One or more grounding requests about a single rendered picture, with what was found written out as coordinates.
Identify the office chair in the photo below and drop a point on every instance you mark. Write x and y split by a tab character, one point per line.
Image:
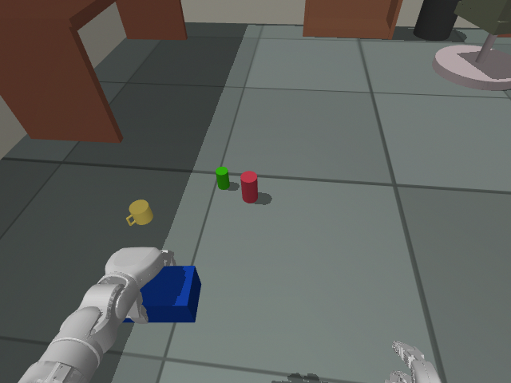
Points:
479	67

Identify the left robot hand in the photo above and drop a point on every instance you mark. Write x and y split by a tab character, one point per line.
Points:
142	264

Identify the left robot arm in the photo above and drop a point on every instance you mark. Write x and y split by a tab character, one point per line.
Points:
76	352

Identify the bookshelf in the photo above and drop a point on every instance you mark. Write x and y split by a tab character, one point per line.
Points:
351	18

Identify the right robot hand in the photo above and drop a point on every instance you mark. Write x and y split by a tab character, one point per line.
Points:
422	371

